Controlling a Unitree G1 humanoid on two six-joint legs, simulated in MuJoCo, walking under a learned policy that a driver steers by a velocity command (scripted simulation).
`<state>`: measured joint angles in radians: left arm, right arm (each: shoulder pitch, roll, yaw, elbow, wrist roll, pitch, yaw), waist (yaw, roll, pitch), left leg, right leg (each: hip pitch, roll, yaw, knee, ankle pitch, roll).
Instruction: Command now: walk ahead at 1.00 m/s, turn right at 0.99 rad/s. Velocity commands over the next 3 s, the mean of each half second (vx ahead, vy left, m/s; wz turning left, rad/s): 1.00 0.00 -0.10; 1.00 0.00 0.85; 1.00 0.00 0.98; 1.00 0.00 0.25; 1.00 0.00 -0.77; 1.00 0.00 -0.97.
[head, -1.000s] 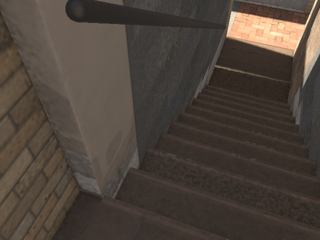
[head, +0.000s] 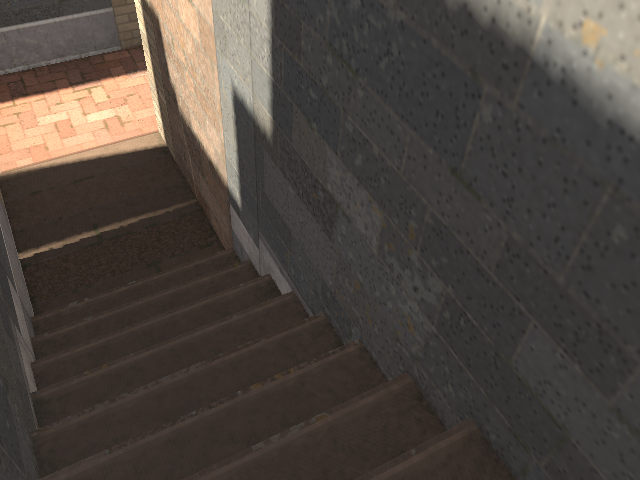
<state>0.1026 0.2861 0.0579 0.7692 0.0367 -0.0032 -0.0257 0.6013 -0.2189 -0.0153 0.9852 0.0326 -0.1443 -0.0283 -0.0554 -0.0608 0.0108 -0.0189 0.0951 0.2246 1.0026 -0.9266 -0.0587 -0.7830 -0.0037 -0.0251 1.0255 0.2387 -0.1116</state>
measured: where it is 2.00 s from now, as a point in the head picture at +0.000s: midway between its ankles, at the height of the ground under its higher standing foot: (187, 342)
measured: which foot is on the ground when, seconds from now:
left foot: down 0.00-0.06, up 0.08-0.40, down 0.42-0.76, up 0.78-1.00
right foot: up 0.00-0.06, down 0.08-0.42, up 0.44-0.74, down 0.76-1.00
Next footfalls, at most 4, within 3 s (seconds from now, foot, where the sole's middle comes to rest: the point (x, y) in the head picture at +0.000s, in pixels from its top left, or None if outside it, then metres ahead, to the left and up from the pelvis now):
0.08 right None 0.21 -0.07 -0.83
0.42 left None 0.39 0.08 -0.99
0.76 right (333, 437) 0.79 -0.11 -1.16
1.08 left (256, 409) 0.96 0.12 -1.32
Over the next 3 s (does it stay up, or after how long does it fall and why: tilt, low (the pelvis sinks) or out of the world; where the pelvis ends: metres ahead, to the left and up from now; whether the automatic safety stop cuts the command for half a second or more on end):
stays up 2.26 1.03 -1.53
